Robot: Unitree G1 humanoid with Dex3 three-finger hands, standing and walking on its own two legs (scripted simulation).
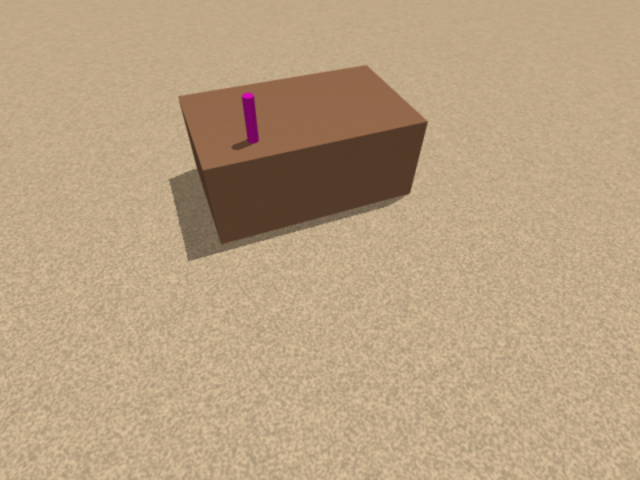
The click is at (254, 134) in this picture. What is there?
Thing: slim round
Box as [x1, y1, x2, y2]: [242, 93, 258, 142]
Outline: 244,93 242,95 247,137 249,142 256,142 258,140 253,95 251,93
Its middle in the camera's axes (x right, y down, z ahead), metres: -0.25 -0.46 +1.45
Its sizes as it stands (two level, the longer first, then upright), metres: 0.042 0.042 0.182
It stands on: a support 0.39 m high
